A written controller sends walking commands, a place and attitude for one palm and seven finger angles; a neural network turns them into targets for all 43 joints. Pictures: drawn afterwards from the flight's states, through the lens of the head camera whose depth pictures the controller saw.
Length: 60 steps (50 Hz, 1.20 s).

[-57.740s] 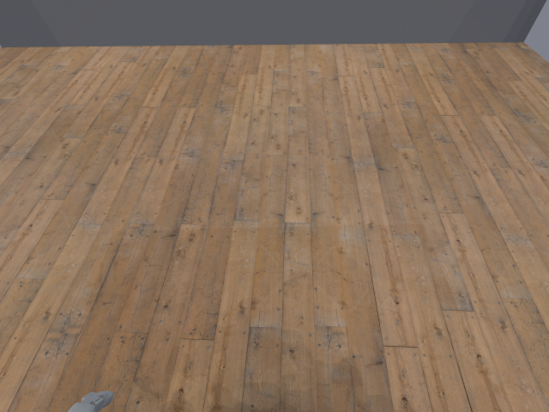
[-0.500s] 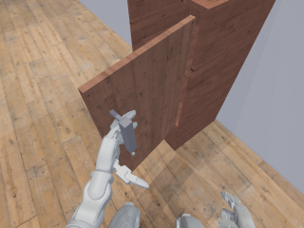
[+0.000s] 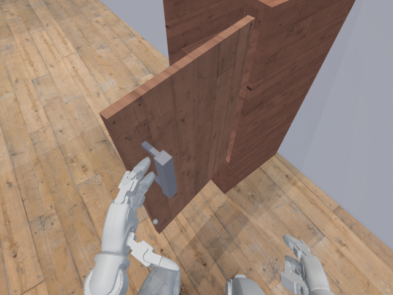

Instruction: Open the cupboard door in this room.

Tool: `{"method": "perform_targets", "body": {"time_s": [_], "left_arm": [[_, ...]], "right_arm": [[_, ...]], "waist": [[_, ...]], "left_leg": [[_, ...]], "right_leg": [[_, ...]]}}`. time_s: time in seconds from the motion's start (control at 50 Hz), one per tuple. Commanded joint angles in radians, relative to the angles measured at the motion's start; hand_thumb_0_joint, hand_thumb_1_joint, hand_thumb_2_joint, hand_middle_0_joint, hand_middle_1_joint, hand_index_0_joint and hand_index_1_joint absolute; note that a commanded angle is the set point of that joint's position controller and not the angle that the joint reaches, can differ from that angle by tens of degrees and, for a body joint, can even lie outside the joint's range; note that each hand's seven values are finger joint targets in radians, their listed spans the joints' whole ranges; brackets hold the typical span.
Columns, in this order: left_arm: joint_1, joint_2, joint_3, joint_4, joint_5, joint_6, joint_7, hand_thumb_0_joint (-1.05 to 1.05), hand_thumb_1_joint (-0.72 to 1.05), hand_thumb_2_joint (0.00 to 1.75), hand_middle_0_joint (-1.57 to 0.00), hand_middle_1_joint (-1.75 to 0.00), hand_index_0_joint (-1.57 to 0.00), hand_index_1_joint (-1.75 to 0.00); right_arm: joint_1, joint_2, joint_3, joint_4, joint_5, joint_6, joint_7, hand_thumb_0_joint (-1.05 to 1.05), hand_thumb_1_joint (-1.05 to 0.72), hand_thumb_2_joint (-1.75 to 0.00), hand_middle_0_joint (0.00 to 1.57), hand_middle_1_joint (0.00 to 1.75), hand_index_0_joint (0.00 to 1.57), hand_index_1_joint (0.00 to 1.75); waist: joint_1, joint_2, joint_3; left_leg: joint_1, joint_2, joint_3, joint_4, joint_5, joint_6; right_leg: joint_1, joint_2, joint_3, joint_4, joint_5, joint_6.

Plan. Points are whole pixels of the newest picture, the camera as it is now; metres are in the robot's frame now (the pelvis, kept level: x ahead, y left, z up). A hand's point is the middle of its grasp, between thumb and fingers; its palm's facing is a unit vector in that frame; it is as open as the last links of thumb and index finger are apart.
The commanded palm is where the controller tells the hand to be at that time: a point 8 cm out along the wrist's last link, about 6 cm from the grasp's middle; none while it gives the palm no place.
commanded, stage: slide the hand sideways off the handle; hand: left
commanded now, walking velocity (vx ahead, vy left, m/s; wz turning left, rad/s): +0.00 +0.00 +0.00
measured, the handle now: (159, 170) +0.35 +0.10 +0.05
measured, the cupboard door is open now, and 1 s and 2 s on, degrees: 100 100 100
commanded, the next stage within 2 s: draw the hand back to the body in 0.52 s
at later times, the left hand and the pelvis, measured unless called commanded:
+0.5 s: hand (128, 251) +0.20 +0.13 +0.05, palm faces -0.02 -1.00 -0.02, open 16.3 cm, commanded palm +0.17 +0.19 +0.05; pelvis +0.00 -0.02 -0.01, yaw +0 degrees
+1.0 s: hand (92, 246) +0.19 +0.17 +0.11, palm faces -0.01 -1.00 -0.05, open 16.3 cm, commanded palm +0.16 +0.22 +0.12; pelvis +0.00 -0.01 +0.02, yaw +1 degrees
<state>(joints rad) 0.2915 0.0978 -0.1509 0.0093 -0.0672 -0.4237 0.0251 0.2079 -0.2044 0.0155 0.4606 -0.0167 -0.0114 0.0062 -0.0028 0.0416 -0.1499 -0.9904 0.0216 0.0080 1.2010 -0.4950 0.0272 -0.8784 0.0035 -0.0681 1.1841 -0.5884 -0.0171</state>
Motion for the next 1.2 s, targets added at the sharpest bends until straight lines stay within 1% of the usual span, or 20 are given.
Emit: {"method": "perform_targets", "body": {"time_s": [0.0,0.08,0.18,0.24,0.28,0.34,0.36,0.38,0.46,0.48,0.58,0.66,0.78,0.84,0.96,1.1,1.12,1.14,1.16,1.18], "left_arm": [[-0.017,0.028,0.036,-0.249,-0.023,-0.060,-0.034,0.00,-0.50,0.30,-0.15,-0.30,-0.15,-0.30],[0.064,0.035,0.039,-0.318,-0.038,-0.054,-0.056,0.00,-0.50,0.30,-0.15,-0.30,-0.15,-0.30],[0.167,0.063,0.072,-0.362,-0.056,-0.052,-0.085,0.00,-0.50,0.30,-0.15,-0.30,-0.15,-0.30],[0.179,0.095,0.111,-0.360,-0.070,-0.061,-0.106,0.00,-0.50,0.30,-0.15,-0.30,-0.15,-0.30],[0.212,0.102,0.131,-0.370,-0.088,-0.073,-0.125,0.00,-0.50,0.30,-0.15,-0.30,-0.15,-0.30],[0.207,0.134,0.173,-0.372,-0.114,-0.083,-0.156,0.00,-0.50,0.30,-0.15,-0.30,-0.15,-0.30],[0.214,0.136,0.179,-0.394,-0.123,-0.090,-0.166,0.00,-0.50,0.30,-0.15,-0.30,-0.15,-0.30],[0.238,0.123,0.171,-0.389,-0.135,-0.088,-0.178,0.00,-0.50,0.30,-0.15,-0.30,-0.15,-0.30],[0.289,0.166,0.234,-0.382,-0.166,-0.079,-0.219,0.00,-0.50,0.30,-0.15,-0.30,-0.15,-0.30],[0.264,0.144,0.201,-0.398,-0.169,-0.078,-0.227,0.00,-0.50,0.30,-0.15,-0.30,-0.15,-0.30],[0.207,0.162,0.227,-0.371,-0.184,-0.075,-0.239,0.00,-0.50,0.30,-0.15,-0.30,-0.15,-0.30],[0.226,0.221,0.267,-0.497,-0.191,-0.055,-0.223,0.00,-0.50,0.30,-0.15,-0.30,-0.15,-0.30],[0.273,0.200,0.271,-0.483,-0.199,0.047,-0.197,0.00,-0.50,0.30,-0.15,-0.30,-0.15,-0.30],[0.271,0.229,0.313,-0.432,-0.209,0.077,-0.204,0.00,-0.50,0.30,-0.15,-0.30,-0.15,-0.30],[0.283,0.253,0.337,-0.513,-0.237,0.062,-0.237,0.00,-0.50,0.30,-0.15,-0.30,-0.15,-0.30],[0.274,0.289,0.398,-0.523,-0.266,0.112,-0.266,0.00,-0.32,0.37,-0.16,-0.30,-0.16,-0.30],[0.278,0.446,0.433,-0.594,-0.099,0.174,-0.118,0.00,-0.29,0.39,-0.16,-0.30,-0.16,-0.30],[0.317,0.379,0.409,-0.598,-0.081,0.220,-0.044,0.00,-0.26,0.40,-0.16,-0.30,-0.16,-0.30],[0.344,0.313,0.344,-0.623,-0.049,0.256,-0.002,0.00,-0.22,0.42,-0.16,-0.30,-0.16,-0.30],[0.351,0.307,0.329,-0.626,-0.026,0.284,0.031,0.00,-0.18,0.43,-0.16,-0.30,-0.16,-0.30]], "right_arm": [[-0.033,-0.117,-0.048,-0.160,0.006,-0.056,-0.018,0.00,-0.90,-0.90,0.20,0.30,0.20,0.30],[-0.024,-0.111,-0.049,-0.175,0.009,-0.066,-0.020,0.00,-0.90,-0.90,0.20,0.30,0.20,0.30],[-0.020,-0.109,-0.053,-0.188,0.010,-0.071,-0.024,0.00,-0.90,-0.90,0.20,0.30,0.20,0.30],[-0.023,-0.112,-0.056,-0.183,0.011,-0.074,-0.033,0.00,-0.90,-0.90,0.20,0.30,0.20,0.30],[-0.026,-0.109,-0.057,-0.185,0.011,-0.080,-0.037,0.00,-0.90,-0.90,0.20,0.30,0.20,0.30],[-0.030,-0.112,-0.058,-0.177,0.015,-0.084,-0.048,0.00,-0.90,-0.90,0.20,0.30,0.20,0.30],[-0.034,-0.112,-0.061,-0.178,0.015,-0.090,-0.051,0.00,-0.90,-0.90,0.20,0.30,0.20,0.30],[-0.032,-0.109,-0.060,-0.179,0.017,-0.093,-0.051,0.00,-0.90,-0.90,0.20,0.30,0.20,0.30],[-0.044,-0.109,-0.068,-0.173,0.025,-0.093,-0.061,0.00,-0.90,-0.90,0.20,0.30,0.20,0.30],[-0.041,-0.110,-0.063,-0.176,0.025,-0.097,-0.062,0.00,-0.90,-0.90,0.20,0.30,0.20,0.30],[-0.045,-0.119,-0.062,-0.165,0.025,-0.110,-0.073,0.00,-0.90,-0.90,0.20,0.30,0.20,0.30],[-0.038,-0.117,-0.061,-0.192,0.032,-0.113,-0.078,0.00,-0.90,-0.90,0.20,0.30,0.20,0.30],[-0.032,-0.115,-0.052,-0.198,0.051,-0.100,-0.087,0.00,-0.90,-0.90,0.20,0.30,0.20,0.30],[-0.034,-0.120,-0.045,-0.188,0.052,-0.096,-0.095,0.00,-0.90,-0.90,0.20,0.30,0.20,0.30],[-0.023,-0.125,-0.037,-0.193,0.058,-0.129,-0.093,0.00,-0.90,-0.90,0.20,0.30,0.20,0.30],[-0.025,-0.130,-0.033,-0.181,0.068,-0.156,-0.093,0.00,-0.90,-0.90,0.20,0.30,0.20,0.30],[-0.037,-0.132,-0.032,-0.185,0.052,-0.133,-0.125,0.00,-0.90,-0.90,0.20,0.30,0.20,0.30],[-0.036,-0.112,-0.020,-0.182,0.049,-0.127,-0.136,0.00,-0.90,-0.90,0.20,0.30,0.20,0.30],[-0.029,-0.106,-0.011,-0.177,0.049,-0.120,-0.137,0.00,-0.90,-0.90,0.20,0.30,0.20,0.30],[-0.029,-0.108,-0.009,-0.168,0.049,-0.113,-0.139,0.00,-0.90,-0.90,0.20,0.30,0.20,0.30]], "waist": [[-0.015,-0.045,-0.243],[-0.009,-0.028,-0.269],[-0.006,-0.033,-0.254],[-0.014,-0.060,-0.222],[-0.003,-0.048,-0.238],[-0.007,-0.047,-0.224],[0.001,-0.027,-0.251],[-0.001,-0.027,-0.250],[0.011,-0.033,-0.246],[-0.004,-0.027,-0.241],[-0.014,-0.048,-0.196],[0.021,0.028,-0.270],[0.003,-0.012,-0.176],[-0.003,-0.058,-0.110],[0.010,0.028,-0.123],[0.016,0.022,-0.097],[0.073,0.026,-0.121],[0.048,0.024,-0.078],[0.043,0.066,-0.058],[0.036,0.076,-0.040]], "left_leg": [[0.265,-0.016,-0.065,-0.165,0.173,-0.011],[0.278,-0.018,-0.065,-0.155,0.218,-0.010],[0.243,-0.021,-0.056,-0.133,0.235,-0.010],[0.201,-0.022,-0.055,-0.110,0.213,-0.007],[0.187,-0.024,-0.049,-0.101,0.205,-0.008],[0.156,-0.024,-0.050,-0.082,0.185,-0.007],[0.167,-0.024,-0.046,-0.076,0.193,-0.008],[0.164,-0.026,-0.046,-0.076,0.193,-0.008],[0.134,-0.024,-0.045,-0.065,0.190,-0.011],[0.136,-0.025,-0.047,-0.062,0.185,-0.008],[0.090,-0.021,-0.052,-0.041,0.110,-0.009],[0.175,-0.022,-0.045,-0.095,0.135,-0.004],[0.253,-0.022,-0.055,-0.201,0.118,-0.003],[0.244,-0.021,-0.058,-0.226,0.087,-0.005],[0.360,-0.021,-0.063,-0.301,0.146,-0.006],[0.427,-0.018,-0.068,-0.359,0.185,-0.007],[0.472,-0.007,-0.044,-0.416,0.182,0.000],[0.489,-0.009,-0.044,-0.441,0.172,0.000],[0.519,-0.006,-0.040,-0.457,0.179,0.002],[0.547,0.001,-0.044,-0.473,0.190,0.003]], "right_leg": [[0.047,0.026,0.015,-0.171,0.257,-0.017],[0.062,0.026,0.014,-0.159,0.303,-0.017],[0.075,0.026,0.019,-0.148,0.342,-0.013],[0.065,0.028,0.030,-0.149,0.331,-0.010],[0.073,0.025,0.037,-0.146,0.326,-0.009],[0.065,0.027,0.052,-0.150,0.301,-0.007],[0.067,0.025,0.055,-0.143,0.308,-0.007],[0.072,0.023,0.059,-0.148,0.316,-0.004],[0.091,0.018,0.079,-0.153,0.322,0.003],[0.080,0.018,0.076,-0.152,0.317,0.004],[0.027,0.017,0.096,-0.175,0.176,0.004],[0.081,0.024,0.086,-0.195,0.170,-0.007],[0.129,0.036,0.045,-0.279,0.161,0.003],[0.146,0.035,0.052,-0.328,0.108,0.005],[0.202,0.041,0.016,-0.343,0.197,-0.002],[0.266,0.043,0.004,-0.391,0.257,0.001],[0.298,0.008,0.075,-0.474,0.253,-0.015],[0.307,0.002,0.066,-0.505,0.234,-0.013],[0.323,-0.001,0.050,-0.503,0.246,-0.011],[0.327,0.000,0.039,-0.512,0.264,-0.009]]}}
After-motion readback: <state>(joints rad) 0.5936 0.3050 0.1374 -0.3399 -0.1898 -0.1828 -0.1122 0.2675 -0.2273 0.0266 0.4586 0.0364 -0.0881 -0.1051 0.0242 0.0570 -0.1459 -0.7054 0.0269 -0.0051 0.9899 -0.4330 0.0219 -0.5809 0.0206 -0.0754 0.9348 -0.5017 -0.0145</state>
